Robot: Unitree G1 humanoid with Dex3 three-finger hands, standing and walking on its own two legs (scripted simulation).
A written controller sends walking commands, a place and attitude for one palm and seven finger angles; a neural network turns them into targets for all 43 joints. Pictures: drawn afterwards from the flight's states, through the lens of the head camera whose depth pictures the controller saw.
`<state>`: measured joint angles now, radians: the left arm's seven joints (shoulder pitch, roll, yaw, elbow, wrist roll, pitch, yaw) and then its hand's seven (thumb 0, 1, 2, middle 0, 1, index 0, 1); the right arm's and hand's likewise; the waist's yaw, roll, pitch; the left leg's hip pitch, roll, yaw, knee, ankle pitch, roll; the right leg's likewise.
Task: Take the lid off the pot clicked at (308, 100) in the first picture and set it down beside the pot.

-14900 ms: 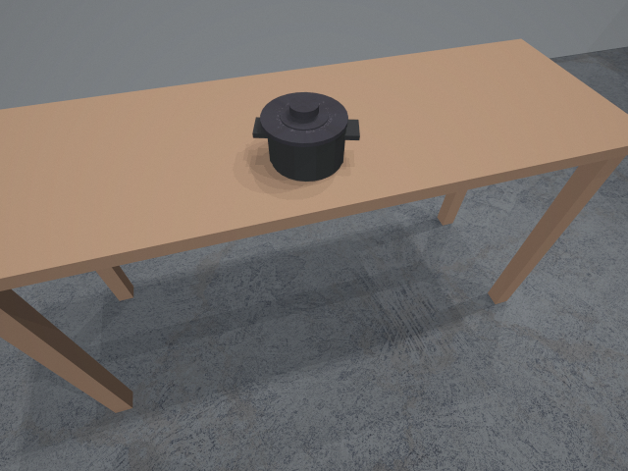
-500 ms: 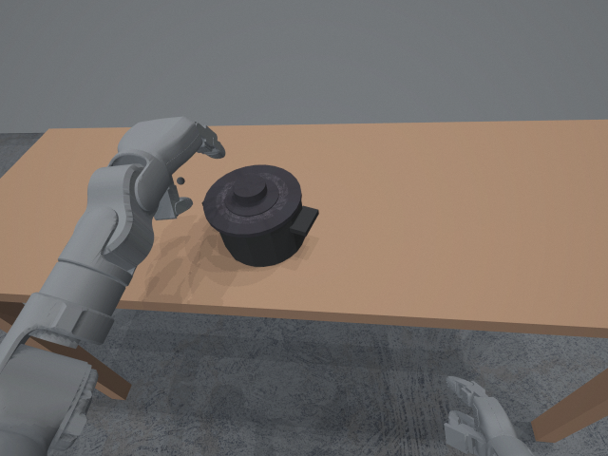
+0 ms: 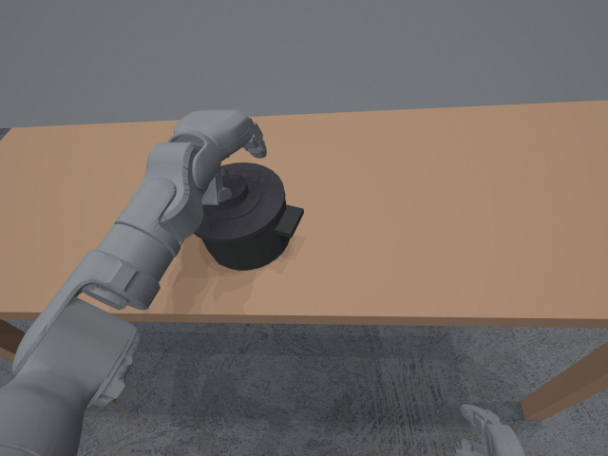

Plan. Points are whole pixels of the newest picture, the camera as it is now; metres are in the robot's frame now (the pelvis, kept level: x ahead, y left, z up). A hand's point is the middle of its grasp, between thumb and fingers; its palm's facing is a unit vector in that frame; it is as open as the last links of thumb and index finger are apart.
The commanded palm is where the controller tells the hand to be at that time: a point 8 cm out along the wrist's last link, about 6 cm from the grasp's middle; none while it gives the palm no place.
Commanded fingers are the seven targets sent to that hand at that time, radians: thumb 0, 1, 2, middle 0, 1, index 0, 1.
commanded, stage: move the open hand above the knob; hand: left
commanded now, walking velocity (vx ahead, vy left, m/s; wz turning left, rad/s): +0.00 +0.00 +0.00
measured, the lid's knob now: (230, 189) +0.47 +0.12 +0.09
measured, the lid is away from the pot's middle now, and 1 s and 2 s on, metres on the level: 0.01 0.01 0.01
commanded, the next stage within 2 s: lower the open fingers around the knob in 1.98 s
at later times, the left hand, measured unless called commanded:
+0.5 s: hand (210, 173) +0.45 +0.13 +0.14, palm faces -0.26 -0.01 -0.97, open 10.3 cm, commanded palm +0.43 +0.13 +0.22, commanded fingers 0.00 -0.34 1.48 -0.82 -0.08 -0.82 -0.08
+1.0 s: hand (218, 160) +0.45 +0.11 +0.17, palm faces -0.17 -0.06 -0.98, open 10.3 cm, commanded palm +0.42 +0.12 +0.22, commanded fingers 0.00 -0.34 1.48 -0.82 -0.08 -0.82 -0.08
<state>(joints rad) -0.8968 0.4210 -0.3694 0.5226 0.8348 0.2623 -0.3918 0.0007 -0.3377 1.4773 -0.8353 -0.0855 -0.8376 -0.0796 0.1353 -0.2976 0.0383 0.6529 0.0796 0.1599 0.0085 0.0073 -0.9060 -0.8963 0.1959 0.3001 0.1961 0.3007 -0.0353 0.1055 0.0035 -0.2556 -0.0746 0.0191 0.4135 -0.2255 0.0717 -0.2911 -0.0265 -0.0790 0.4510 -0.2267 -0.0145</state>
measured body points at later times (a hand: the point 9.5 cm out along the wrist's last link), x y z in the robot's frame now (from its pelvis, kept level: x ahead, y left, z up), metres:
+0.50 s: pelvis +0.01 +0.01 +0.00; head +0.04 -0.02 +0.45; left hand +0.46 +0.13 +0.19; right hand +0.17 -0.22 -0.13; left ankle -0.01 +0.08 -0.74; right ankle +0.00 -0.11 -0.74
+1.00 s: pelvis +0.00 +0.00 +0.00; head +0.02 -0.04 +0.45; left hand +0.45 +0.11 +0.22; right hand +0.16 -0.22 -0.13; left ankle -0.01 +0.08 -0.74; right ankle +0.00 -0.11 -0.74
